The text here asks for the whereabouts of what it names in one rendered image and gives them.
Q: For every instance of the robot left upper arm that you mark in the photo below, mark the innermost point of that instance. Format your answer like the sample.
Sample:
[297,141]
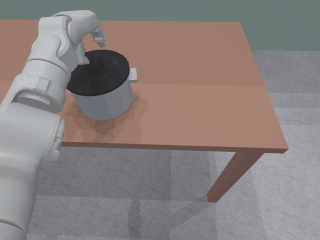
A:
[29,136]

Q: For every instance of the knob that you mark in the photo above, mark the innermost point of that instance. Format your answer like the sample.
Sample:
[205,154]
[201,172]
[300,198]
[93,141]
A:
[95,63]

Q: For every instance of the robot left hand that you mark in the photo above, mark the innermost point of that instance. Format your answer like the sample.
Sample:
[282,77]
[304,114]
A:
[90,24]

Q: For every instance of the table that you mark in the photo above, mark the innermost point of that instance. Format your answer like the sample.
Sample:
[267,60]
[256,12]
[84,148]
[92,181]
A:
[198,89]

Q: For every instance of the pot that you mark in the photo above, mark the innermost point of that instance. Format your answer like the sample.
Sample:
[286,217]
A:
[109,105]

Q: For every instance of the lid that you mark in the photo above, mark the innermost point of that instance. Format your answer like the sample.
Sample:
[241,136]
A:
[114,73]

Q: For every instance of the robot left forearm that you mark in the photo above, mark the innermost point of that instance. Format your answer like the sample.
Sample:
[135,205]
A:
[47,71]

